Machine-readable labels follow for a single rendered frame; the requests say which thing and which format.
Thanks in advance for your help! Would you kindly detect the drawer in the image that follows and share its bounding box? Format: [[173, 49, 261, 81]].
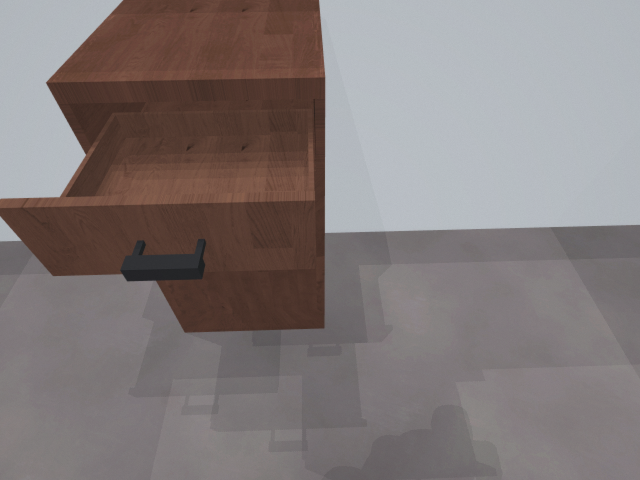
[[0, 109, 317, 276]]

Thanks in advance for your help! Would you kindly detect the handle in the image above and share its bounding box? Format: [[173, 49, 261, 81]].
[[120, 239, 206, 281]]

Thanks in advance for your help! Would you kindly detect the cabinet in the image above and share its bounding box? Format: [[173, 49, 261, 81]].
[[46, 0, 325, 333]]

